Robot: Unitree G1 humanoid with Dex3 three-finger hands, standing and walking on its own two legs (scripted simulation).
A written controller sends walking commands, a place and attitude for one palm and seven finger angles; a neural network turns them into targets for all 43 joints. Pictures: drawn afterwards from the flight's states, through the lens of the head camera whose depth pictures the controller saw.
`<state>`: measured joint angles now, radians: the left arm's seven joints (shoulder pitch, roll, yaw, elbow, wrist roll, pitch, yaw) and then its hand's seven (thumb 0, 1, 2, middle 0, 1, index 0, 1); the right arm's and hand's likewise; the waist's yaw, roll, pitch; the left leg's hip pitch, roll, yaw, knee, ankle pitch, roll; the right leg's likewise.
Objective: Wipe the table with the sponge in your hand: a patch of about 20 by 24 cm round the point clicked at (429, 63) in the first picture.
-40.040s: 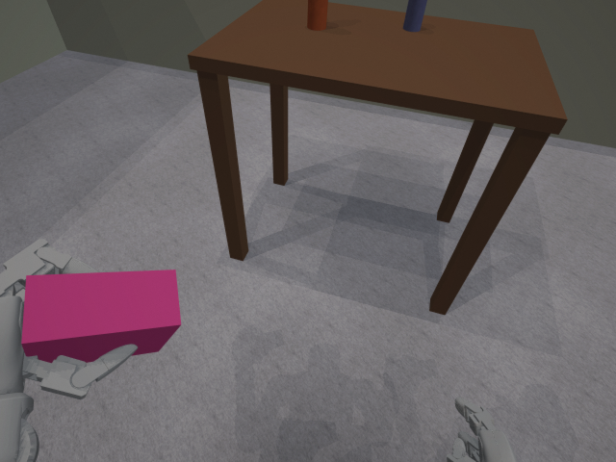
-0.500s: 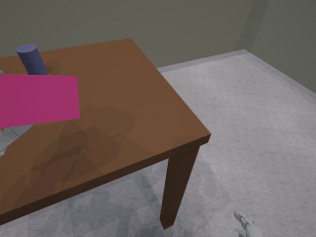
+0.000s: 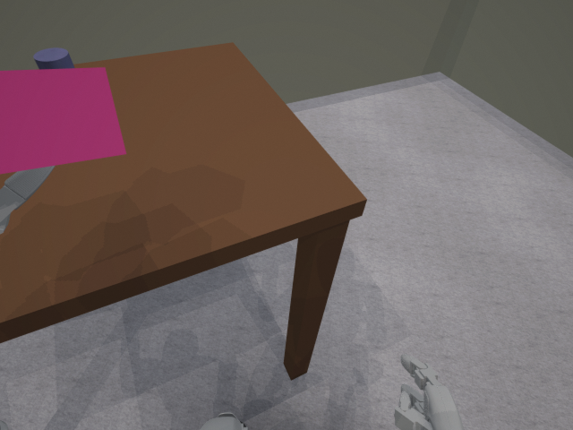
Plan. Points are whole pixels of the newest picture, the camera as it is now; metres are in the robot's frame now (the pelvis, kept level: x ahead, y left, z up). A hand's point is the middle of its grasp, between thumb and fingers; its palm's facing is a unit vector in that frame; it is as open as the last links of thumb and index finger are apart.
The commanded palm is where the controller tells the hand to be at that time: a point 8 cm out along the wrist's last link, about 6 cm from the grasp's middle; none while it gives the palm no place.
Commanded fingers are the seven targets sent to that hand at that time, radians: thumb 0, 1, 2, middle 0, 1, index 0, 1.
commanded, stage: step back with the hand held close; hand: left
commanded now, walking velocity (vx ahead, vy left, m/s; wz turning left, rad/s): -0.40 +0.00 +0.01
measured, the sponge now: (44, 121) +0.26 +0.22 +0.32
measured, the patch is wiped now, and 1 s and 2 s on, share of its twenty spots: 1.00 1.00 1.00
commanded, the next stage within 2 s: stop stepping back and stand still in 0.26 s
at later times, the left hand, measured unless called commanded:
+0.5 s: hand out of the picture +0.10 +0.18 +0.32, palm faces +0.47 -0.83 -0.31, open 9.7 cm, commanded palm +0.05 +0.24 +0.32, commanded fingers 0.00 0.10 1.30 -1.20 -1.60 -1.20 -1.60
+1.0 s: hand out of the picture -0.01 +0.18 +0.33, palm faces +0.56 -0.77 -0.32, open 9.7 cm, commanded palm -0.06 +0.23 +0.32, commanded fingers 0.00 0.10 1.30 -1.20 -1.60 -1.20 -1.60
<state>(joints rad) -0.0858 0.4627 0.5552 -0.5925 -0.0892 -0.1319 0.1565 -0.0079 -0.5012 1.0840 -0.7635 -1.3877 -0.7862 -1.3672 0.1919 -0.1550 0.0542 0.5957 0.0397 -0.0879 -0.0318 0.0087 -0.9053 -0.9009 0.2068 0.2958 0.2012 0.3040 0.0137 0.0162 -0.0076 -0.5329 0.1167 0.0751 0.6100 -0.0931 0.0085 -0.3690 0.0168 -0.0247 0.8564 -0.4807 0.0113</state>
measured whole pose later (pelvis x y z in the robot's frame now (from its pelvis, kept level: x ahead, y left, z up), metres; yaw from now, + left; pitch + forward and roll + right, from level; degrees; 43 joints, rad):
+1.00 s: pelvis -0.22 -0.05 +0.02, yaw +1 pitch +1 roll +0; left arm 0.20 0.49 0.52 -0.59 -0.06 -0.13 0.14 -0.01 -0.51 1.08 -0.77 -1.39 -0.79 -1.37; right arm 0.33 -0.20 0.03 0.63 0.04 -0.06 -0.06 0.01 -0.91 -0.90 0.20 0.30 0.20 0.30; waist -0.04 0.02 -0.13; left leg -0.27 0.06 0.01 0.56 -0.33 0.00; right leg -0.45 0.00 -0.08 0.86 -0.44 -0.01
